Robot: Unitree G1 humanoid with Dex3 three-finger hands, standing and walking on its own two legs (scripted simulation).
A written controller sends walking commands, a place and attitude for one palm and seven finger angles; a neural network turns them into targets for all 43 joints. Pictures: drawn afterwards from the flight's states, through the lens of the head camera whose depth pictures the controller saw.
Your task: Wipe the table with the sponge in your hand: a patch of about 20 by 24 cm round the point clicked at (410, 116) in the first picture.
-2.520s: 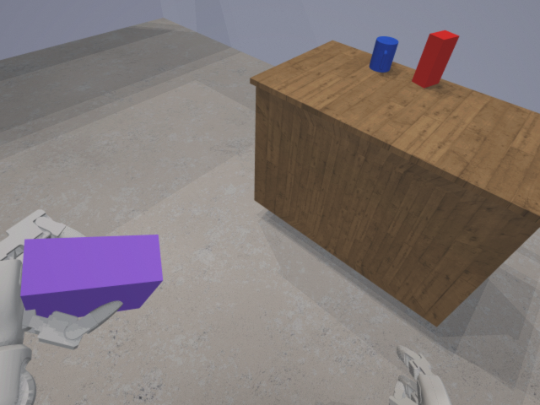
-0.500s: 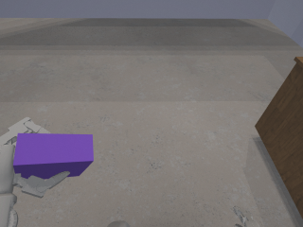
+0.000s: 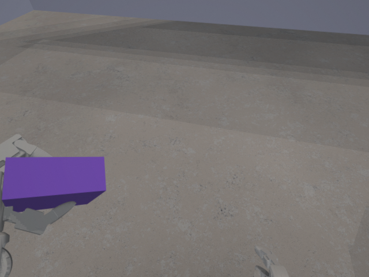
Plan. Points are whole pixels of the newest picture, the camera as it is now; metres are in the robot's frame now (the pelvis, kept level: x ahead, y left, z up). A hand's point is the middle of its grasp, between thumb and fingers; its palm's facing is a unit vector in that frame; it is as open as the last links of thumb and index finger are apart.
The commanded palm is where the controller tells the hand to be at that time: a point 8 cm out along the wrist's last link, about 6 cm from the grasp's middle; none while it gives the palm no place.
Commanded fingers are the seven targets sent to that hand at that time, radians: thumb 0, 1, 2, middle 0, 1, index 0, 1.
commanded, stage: walk around to get in front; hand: left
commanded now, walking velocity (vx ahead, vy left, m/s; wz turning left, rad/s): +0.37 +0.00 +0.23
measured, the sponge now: (69, 184) +0.21 +0.21 +0.17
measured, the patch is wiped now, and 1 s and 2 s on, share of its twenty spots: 0.00 0.00 0.00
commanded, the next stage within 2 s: walk to a spot facing it in 1.82 s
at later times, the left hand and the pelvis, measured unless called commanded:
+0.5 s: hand (56, 139) +0.30 +0.28 +0.18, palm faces +0.54 -0.75 -0.38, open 9.6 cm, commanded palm +0.25 +0.30 +0.18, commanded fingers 0.00 0.10 1.30 -1.20 -1.60 -1.20 -1.60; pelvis +0.12 +0.01 -0.01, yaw +6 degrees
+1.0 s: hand (108, 106) +0.43 +0.23 +0.15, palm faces +0.53 -0.71 -0.45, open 9.6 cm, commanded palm +0.37 +0.27 +0.18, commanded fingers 0.00 0.10 1.30 -1.20 -1.60 -1.20 -1.60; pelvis +0.26 -0.04 -0.01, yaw +11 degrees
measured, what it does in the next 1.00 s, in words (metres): walks ahead: right foot, then left foot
